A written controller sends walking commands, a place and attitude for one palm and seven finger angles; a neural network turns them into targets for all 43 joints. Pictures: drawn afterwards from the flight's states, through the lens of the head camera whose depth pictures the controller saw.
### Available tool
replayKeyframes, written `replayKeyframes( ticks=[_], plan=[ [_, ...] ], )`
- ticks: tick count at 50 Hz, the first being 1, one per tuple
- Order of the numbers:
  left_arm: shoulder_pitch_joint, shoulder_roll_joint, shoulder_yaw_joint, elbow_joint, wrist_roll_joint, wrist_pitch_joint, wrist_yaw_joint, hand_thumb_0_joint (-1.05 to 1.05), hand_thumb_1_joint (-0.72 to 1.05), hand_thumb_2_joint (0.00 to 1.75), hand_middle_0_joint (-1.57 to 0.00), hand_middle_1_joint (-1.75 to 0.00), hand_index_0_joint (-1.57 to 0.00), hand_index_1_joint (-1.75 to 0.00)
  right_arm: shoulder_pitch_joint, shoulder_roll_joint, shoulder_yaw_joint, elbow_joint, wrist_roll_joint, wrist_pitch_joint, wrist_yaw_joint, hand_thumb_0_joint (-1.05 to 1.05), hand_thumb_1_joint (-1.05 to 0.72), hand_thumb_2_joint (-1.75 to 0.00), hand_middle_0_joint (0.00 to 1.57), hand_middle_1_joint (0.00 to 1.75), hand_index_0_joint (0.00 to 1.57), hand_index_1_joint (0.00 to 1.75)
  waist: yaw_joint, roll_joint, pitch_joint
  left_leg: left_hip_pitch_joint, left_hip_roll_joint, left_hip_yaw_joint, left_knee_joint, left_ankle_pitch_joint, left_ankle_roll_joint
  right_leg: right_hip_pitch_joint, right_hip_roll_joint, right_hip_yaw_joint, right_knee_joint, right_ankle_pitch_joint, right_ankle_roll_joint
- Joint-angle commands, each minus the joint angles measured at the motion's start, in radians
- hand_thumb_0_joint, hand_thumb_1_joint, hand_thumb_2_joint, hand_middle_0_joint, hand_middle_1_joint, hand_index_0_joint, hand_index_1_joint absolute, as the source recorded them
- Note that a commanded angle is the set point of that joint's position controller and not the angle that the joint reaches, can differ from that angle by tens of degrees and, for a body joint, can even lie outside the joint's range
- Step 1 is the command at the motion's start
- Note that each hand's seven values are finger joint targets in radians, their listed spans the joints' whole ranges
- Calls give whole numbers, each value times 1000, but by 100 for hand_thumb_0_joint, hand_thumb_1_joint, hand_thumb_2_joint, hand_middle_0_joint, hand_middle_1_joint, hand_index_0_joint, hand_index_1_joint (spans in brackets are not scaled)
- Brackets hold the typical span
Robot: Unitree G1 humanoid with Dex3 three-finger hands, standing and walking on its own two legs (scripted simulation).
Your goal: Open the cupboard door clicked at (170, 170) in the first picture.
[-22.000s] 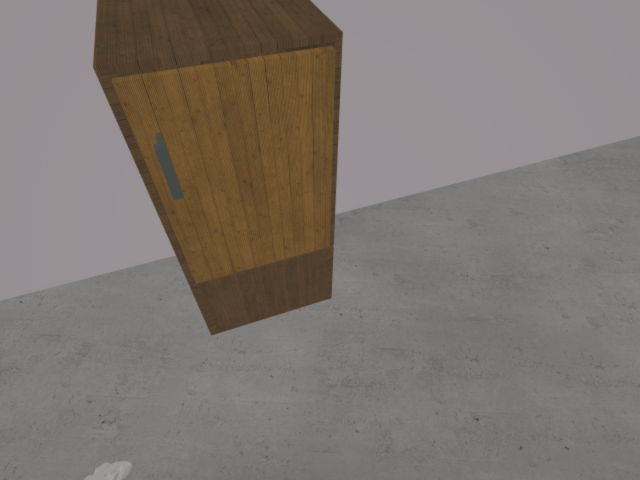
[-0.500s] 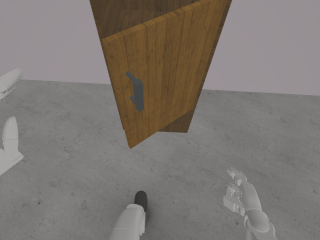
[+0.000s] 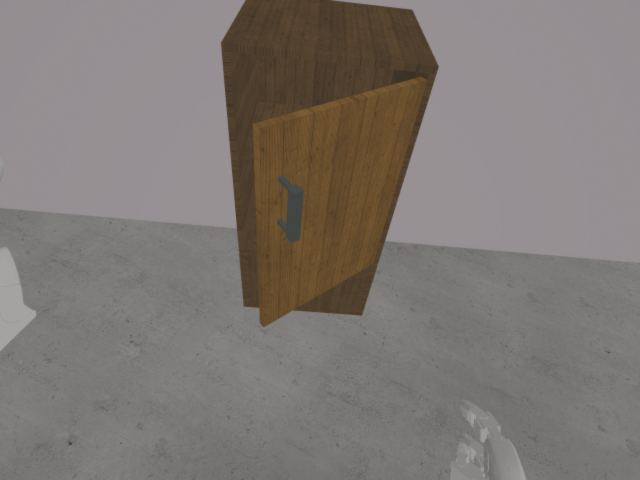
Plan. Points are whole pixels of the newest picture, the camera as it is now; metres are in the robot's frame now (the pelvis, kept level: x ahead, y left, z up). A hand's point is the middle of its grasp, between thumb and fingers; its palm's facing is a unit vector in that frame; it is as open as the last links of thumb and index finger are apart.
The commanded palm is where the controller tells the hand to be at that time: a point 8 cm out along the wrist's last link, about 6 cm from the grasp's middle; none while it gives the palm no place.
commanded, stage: stop stepping back and stand still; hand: left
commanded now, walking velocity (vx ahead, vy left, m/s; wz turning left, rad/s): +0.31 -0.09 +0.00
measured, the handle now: (288, 209) +0.59 +0.08 -0.02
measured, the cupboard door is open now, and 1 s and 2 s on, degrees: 39 39 39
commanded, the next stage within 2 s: let the arm hang, fingers relaxed in 0.34 s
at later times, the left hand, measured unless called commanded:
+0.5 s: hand (64, 322) +0.23 +0.26 +0.14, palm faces +0.39 -0.79 -0.48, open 7.4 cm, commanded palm none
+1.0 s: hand out of the picture -0.03 +0.18 -0.18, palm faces +0.10 -0.97 -0.24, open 7.2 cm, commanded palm none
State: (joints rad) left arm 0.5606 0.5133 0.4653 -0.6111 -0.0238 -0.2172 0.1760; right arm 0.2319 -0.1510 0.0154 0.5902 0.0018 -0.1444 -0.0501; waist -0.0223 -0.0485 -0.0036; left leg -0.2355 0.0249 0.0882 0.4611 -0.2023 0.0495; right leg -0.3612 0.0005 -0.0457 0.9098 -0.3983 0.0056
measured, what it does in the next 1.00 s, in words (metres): steps on the spot: right foot, then left foot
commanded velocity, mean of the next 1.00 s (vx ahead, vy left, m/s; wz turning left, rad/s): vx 0.05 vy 0.01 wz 0.00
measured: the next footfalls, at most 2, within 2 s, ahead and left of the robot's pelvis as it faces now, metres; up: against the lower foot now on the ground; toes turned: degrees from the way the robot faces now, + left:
right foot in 0.20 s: -0.04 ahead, -0.11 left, +0.00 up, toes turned -2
left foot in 0.42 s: +0.08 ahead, +0.12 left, +0.00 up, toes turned +3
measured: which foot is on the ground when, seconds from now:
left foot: down 0.00-0.18, up 0.20-0.40, down 0.42-0.70, up 0.72-0.88, down 0.90-1.00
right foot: up 0.00-0.18, down 0.20-0.44, up 0.46-0.66, down 0.68-1.00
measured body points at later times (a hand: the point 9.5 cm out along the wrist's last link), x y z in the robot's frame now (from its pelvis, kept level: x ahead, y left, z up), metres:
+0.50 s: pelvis -0.01 +0.01 -0.02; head -0.02 -0.01 +0.43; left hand +0.20 +0.30 +0.17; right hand +0.15 -0.26 -0.10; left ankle +0.04 +0.12 -0.74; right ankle -0.08 -0.11 -0.70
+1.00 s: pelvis -0.03 -0.02 +0.00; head +0.01 -0.01 +0.44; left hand -0.03 +0.23 -0.16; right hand -0.03 -0.24 -0.16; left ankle -0.06 +0.07 -0.74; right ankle -0.02 -0.12 -0.74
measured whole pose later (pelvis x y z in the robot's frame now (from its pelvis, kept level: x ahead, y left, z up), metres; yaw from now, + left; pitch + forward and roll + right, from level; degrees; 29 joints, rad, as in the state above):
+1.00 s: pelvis -0.03 -0.02 +0.00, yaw +3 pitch +1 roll -1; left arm 0.30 0.20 0.04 1.01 0.01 0.02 0.03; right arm 0.31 -0.15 -0.01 1.06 -0.03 0.02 -0.04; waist 0.00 0.01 0.07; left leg -0.21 -0.02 0.04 0.50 -0.31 0.05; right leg -0.24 0.01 -0.07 0.48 -0.25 -0.03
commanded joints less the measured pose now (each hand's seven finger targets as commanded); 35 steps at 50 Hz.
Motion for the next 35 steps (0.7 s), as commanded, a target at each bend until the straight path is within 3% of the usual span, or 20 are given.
replayKeyframes(
  ticks=[1, 5, 7, 8, 9, 10, 11, 12, 13, 16, 19, 21, 22, 24, 26, 28, 32, 33, 34, 35],
  plan=[
    [13, -1, 40, 89, -16, -4, 8, 0, 90, 90, -20, -30, -20, -30, -65, -176, -64, -109, 10, -11, -18, 0, -90, -90, 20, 30, 20, 30, -1, 261, 63, -248, 218, -183, -368, -511, 45, 85, 21, -92, -61, 11, -5],
    [-88, -2, -26, 112, -10, 26, -2, 0, 90, 90, -20, -30, -20, -30, -89, -187, -66, -116, 9, 2, -42, 0, -90, -90, 20, 30, 20, 30, 13, 164, 12, -199, 192, -132, -286, -488, 39, 211, 66, -159, -279, -65, -16],
    [-105, 16, -38, 44, -1, 40, 0, 0, 90, 90, -20, -30, -20, -30, -101, -178, -58, -112, 2, 6, -41, 0, -90, -90, 20, 30, 20, 30, 30, 76, -44, -207, 135, -113, -86, -436, 21, 325, 49, -95, -488, -68, -42],
    [-140, 35, -37, -21, 5, 43, -4, 0, 90, 90, -20, -30, -20, -30, -109, -162, -54, -111, 0, 9, -36, 0, -90, -90, 20, 30, 20, 30, 32, -34, -52, -237, 79, -54, 136, -322, 7, 326, -55, 75, -591, -50, -86],
    [-177, 86, -15, -101, 6, 41, -6, 0, 90, 90, -20, -30, -20, -30, -121, -150, -52, -117, -1, 7, -31, 0, -90, -90, 20, 30, 20, 30, 36, -214, -44, -345, 8, -29, 379, -224, -17, 311, -245, 406, -716, -46, -161],
    [-261, 153, 31, -202, 5, 26, 4, 0, 90, 90, -20, -30, -20, -30, -165, -170, -48, -123, -4, -12, -30, 0, -90, -90, 20, 30, 20, 30, 48, -130, -23, -428, -14, -70, 567, -254, -31, 295, -375, 565, -736, 232, -228],
    [-307, 194, 64, -282, 2, -12, 14, 0, 90, 90, -20, -30, -20, -30, -157, -154, -34, -106, -16, -35, -25, 0, -90, -90, 20, 30, 20, 30, 32, -10, -78, -443, 1, -80, 619, -237, -50, 364, -397, 526, -668, 486, -256],
    [-251, 146, 55, -211, 7, -24, 19, 0, 90, 90, -20, -30, -20, -30, -103, -140, -38, -80, -11, -46, -20, 0, -90, -90, 20, 30, 20, 30, 12, 9, -149, -385, 23, -104, 582, -213, -59, 347, -362, 463, -630, 320, -248],
    [-241, 123, 38, -231, 4, -26, 15, 0, 90, 90, -20, -30, -20, -30, -108, -180, -71, -95, -3, -47, -19, 0, -90, -90, 20, 30, 20, 30, 11, -23, -77, -383, 22, -102, 551, -145, -63, 324, -319, 453, -619, 401, -227],
    [-177, 143, 111, -211, 7, -46, 25, 0, 90, 90, -20, -30, -20, -30, -128, -130, -47, -97, -3, -33, -34, 0, -90, -90, 20, 30, 20, 30, 31, 7, -28, -191, 31, -54, 251, -127, -37, 261, -257, 230, -510, 600, -175],
    [-145, 91, 95, -68, -13, -42, 29, 0, 90, 90, -20, -30, -20, -30, -94, -143, -54, -76, -1, -33, -45, 0, -90, -90, 20, 30, 20, 30, 7, 80, -56, 96, -38, 8, 5, 102, -33, 173, -128, 93, -366, 461, -81],
    [-84, 51, 74, -8, -24, -38, 23, 0, 90, 90, -20, -30, -20, -30, -75, -187, -76, -98, 5, -21, -42, 0, -90, -90, 20, 30, 20, 30, 4, 299, -75, 245, 225, -365, -64, 277, 98, -39, 2, 18, -127, 64, 8],
    [-117, -264, -370, 648, 77, 167, -123, 0, 90, 90, -20, -30, -20, -30, 51, -310, -91, 112, -18, 5, 50, 0, -90, -90, 20, 30, 20, 30, -93, 358, 14, 77, 282, -455, -3, 621, 172, -204, 3, 1, 152, -206, 18],
    [-113, -255, -340, 668, 71, 252, -153, 0, 90, 90, -20, -30, -20, -30, 48, -253, -82, 78, -23, 71, 32, 0, -90, -90, 20, 30, 20, 30, -40, 175, -69, 38, 317, -444, -7, 893, 219, -187, -2, 117, 293, -228, 37],
    [-205, -261, -386, 749, 68, 254, -160, 0, 90, 90, -20, -30, -20, -30, 8, -256, -88, 70, -51, 63, 29, 0, -90, -90, 20, 30, 20, 30, -10, -12, -78, -2, 302, -417, -6, 632, 217, -178, -36, 132, 260, -261, 38],
    [-256, -242, -391, 871, 62, 258, -172, 0, 90, 90, -20, -30, -20, -30, -34, -249, -78, 84, -53, 86, 38, 0, -90, -90, 20, 30, 20, 30, 16, -77, -50, -126, 253, -334, -71, 234, 175, -81, -59, 101, 164, -191, 35],
    [-192, -186, -392, 1135, 53, 253, -169, 0, 90, 90, -20, -30, -20, -30, -119, -225, -59, 131, -43, 135, 45, 0, -90, -90, 20, 30, 20, 30, 85, 81, -26, -366, 118, -190, -76, -257, 52, 267, -20, 34, -223, 38, 26],
    [-159, -143, -389, 1192, 55, 244, -164, 0, 90, 90, -20, -30, -20, -30, -111, -184, -52, 147, -33, 144, 47, 0, -90, -90, 20, 30, 20, 30, 90, 50, -22, -366, 40, -134, 26, -317, 8, 268, -63, 124, -372, -28, 7],
    [-173, -92, -385, 1219, 60, 233, -162, 0, 90, 90, -20, -30, -20, -30, -93, -130, -48, 147, -20, 156, 49, 0, -90, -90, 20, 30, 20, 30, 65, -96, 11, -328, -49, -77, 218, -328, -40, 103, -226, 397, -613, -271, -60],
    [-249, -33, -385, 1216, 55, 233, -160, 0, 90, 90, -20, -30, -20, -30, -72, -138, -50, 147, -20, 173, 55, 0, -90, -90, 20, 30, 20, 30, 40, -117, 48, -251, -54, -62, 349, -286, -52, -57, -348, 535, -786, -440, -133]
  ],
)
